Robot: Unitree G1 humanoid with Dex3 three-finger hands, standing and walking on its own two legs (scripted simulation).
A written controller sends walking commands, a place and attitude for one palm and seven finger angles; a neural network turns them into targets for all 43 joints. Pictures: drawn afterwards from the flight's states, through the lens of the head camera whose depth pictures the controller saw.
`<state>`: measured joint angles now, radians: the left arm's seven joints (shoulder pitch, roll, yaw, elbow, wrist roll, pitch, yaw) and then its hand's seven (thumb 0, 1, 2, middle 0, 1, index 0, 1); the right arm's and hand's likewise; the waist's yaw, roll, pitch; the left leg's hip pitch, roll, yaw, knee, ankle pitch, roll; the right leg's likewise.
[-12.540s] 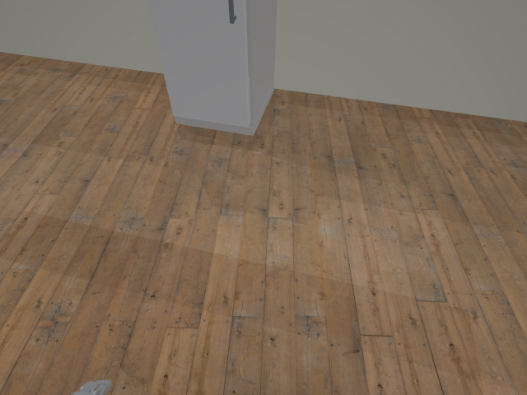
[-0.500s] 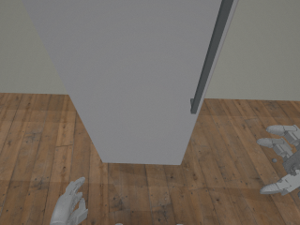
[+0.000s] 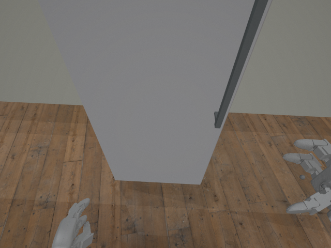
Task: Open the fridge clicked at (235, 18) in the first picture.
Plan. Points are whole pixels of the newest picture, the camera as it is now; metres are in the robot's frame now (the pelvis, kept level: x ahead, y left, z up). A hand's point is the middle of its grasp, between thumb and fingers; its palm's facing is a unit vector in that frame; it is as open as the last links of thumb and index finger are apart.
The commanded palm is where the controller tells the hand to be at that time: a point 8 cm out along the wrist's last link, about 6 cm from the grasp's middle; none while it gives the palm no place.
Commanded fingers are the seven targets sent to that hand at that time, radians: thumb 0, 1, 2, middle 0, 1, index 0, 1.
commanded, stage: raise the hand to about handle height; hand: right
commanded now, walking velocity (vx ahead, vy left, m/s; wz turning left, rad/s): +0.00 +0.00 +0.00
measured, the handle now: (235, 64) +0.51 -0.14 +0.19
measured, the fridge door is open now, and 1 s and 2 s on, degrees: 0 0 0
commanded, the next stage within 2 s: move the hooked fingers beside the handle in 0.02 s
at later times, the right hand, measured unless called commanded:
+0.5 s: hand (285, 159) +0.31 -0.25 +0.08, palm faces -0.01 +1.00 -0.02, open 14.0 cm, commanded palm +0.28 -0.30 +0.08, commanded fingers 0.00 0.50 -0.30 0.30 1.20 0.30 1.20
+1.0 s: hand (267, 139) +0.37 -0.23 +0.07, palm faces -0.01 +1.00 -0.01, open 14.0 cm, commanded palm +0.35 -0.28 +0.07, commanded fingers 0.00 0.50 -0.30 0.30 1.20 0.30 1.20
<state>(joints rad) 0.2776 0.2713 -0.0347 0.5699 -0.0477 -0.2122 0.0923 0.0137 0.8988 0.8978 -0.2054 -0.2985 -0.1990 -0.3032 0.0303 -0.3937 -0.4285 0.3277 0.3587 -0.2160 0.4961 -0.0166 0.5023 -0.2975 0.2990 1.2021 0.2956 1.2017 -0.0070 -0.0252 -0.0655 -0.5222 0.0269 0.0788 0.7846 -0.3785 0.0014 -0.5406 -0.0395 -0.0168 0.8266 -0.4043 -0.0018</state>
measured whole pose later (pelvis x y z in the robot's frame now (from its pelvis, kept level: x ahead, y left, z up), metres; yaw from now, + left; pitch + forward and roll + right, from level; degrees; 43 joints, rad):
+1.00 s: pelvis +0.00 +0.00 +0.00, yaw +1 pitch +10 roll +1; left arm 0.30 0.27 -0.03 0.60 -0.04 -0.11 0.08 0.01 0.90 0.90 -0.21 -0.30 -0.20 -0.30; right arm -0.37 -0.39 -0.36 0.67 0.26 -0.27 0.39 -0.02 0.50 -0.30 0.30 1.20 0.30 1.20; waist 0.04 -0.01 -0.06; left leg -0.61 0.02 0.07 0.82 -0.38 0.00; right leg -0.62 -0.04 -0.03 0.85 -0.40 0.00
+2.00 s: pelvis -0.01 +0.00 -0.02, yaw +3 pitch +15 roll +1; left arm 0.39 0.26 -0.02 0.61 -0.02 0.04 0.03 0.01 0.90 0.90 -0.21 -0.30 -0.20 -0.30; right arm -0.66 -0.43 -0.40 0.97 0.15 -0.36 0.28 -0.02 0.50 -0.30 0.30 1.20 0.30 1.20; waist 0.11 -0.01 -0.09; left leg -0.76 0.01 0.04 0.89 -0.39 0.00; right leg -0.76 -0.06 -0.05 0.93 -0.43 -0.01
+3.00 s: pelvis -0.01 -0.01 -0.02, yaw +2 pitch +15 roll +2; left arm 0.37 0.25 -0.02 0.62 -0.02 0.03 0.02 0.01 0.90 0.90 -0.21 -0.30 -0.20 -0.30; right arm -0.68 -0.35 -0.32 0.96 0.15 -0.36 0.21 -0.02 0.50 -0.30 0.30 1.20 0.30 1.20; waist 0.10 -0.01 -0.10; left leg -0.76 0.01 0.05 0.89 -0.39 0.00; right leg -0.77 -0.05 -0.03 0.94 -0.43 -0.01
